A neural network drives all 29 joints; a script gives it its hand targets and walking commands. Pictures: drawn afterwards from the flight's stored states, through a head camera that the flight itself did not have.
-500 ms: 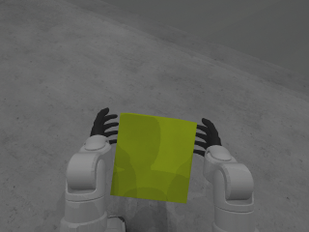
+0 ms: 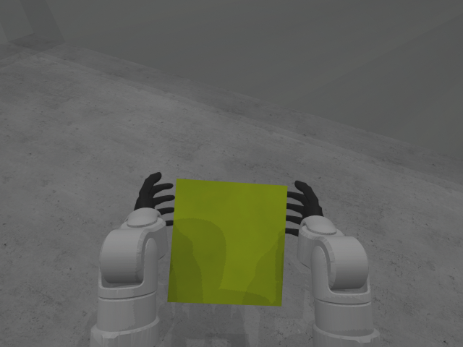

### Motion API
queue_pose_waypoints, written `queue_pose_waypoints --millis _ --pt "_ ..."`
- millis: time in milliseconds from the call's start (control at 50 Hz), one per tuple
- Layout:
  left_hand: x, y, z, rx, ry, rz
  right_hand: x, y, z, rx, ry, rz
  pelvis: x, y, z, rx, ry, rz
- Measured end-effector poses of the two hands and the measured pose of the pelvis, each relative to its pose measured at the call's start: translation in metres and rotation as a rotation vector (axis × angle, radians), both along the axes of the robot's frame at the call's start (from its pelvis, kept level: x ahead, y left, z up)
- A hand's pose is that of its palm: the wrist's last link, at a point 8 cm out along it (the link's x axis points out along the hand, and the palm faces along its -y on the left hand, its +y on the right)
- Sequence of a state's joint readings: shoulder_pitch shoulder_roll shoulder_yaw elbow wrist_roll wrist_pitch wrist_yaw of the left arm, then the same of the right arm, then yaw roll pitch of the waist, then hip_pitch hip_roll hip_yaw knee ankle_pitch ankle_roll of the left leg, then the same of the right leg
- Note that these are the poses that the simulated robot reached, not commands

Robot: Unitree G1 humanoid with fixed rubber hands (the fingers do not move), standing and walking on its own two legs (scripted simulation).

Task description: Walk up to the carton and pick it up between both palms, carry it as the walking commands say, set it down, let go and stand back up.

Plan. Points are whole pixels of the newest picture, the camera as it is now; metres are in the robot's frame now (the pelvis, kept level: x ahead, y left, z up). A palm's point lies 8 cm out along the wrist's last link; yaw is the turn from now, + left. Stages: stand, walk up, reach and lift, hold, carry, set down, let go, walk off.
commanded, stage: carry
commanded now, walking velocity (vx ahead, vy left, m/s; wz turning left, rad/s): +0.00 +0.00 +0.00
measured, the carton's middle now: (225, 230) +0.34 +0.01 +0.00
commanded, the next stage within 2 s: hold in 0.80 s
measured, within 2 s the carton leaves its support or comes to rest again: neither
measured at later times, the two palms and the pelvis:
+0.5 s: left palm (147, 235) +0.27 +0.14 +0.09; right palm (306, 239) +0.28 -0.11 +0.09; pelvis -0.01 +0.00 +0.00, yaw +0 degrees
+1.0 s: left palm (147, 264) +0.26 +0.15 +0.01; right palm (291, 248) +0.29 -0.11 +0.02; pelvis -0.01 -0.01 +0.00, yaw +5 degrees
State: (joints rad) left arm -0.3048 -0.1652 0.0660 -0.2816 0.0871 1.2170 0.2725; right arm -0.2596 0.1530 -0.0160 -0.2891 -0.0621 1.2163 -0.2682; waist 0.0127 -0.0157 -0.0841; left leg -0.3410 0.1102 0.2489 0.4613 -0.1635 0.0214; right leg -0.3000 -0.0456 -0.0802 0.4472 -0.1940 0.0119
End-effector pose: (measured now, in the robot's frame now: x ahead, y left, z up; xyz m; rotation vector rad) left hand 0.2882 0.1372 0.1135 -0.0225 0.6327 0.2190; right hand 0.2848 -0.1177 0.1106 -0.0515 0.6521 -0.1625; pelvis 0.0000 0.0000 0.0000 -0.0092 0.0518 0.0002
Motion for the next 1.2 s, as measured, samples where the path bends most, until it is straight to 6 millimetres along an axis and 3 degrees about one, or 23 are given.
queue_pose_waypoints --millis 380,600,840,900,960,1000,1060,1200 --pt "-0.014 0.001 -0.009 0.026 0.046 0.008 -0.011 0.002 -0.01 -0.001 0.041 0.008 -0.007 0.0 -0.004 0.001 -0.03 0.007" --pt "-0.015 -0.001 -0.036 0.011 0.108 -0.006 -0.008 0.0 -0.035 -0.025 0.098 -0.003 -0.012 -0.001 -0.005 0.002 -0.036 0.008" --pt "-0.007 -0.004 -0.038 0.006 0.06 -0.007 0.0 -0.004 -0.032 -0.008 0.03 -0.008 -0.01 -0.003 -0.005 0.005 -0.035 0.009" --pt "-0.005 -0.001 -0.063 0.001 0.108 -0.029 0.012 -0.002 -0.057 -0.041 0.069 0.032 -0.011 -0.004 -0.003 -0.008 -0.062 0.037" --pt "-0.018 0.008 -0.092 0.012 0.169 -0.003 0.011 0.006 -0.083 -0.039 0.123 0.088 -0.01 -0.008 -0.002 -0.009 -0.065 0.065" --pt "-0.026 0.012 -0.1 0.008 0.184 0.013 0.01 0.01 -0.091 -0.03 0.137 0.122 -0.01 -0.01 -0.003 -0.009 -0.069 0.081" --pt "-0.024 0.013 -0.095 0.024 0.153 0.041 0.017 0.014 -0.084 -0.03 0.098 0.142 -0.01 -0.013 -0.003 -0.011 -0.075 0.096" --pt "0.0 0.008 -0.05 0.053 0.024 0.133 0.042 0.015 -0.04 -0.012 -0.046 0.135 -0.003 -0.018 -0.001 -0.013 -0.076 0.119"
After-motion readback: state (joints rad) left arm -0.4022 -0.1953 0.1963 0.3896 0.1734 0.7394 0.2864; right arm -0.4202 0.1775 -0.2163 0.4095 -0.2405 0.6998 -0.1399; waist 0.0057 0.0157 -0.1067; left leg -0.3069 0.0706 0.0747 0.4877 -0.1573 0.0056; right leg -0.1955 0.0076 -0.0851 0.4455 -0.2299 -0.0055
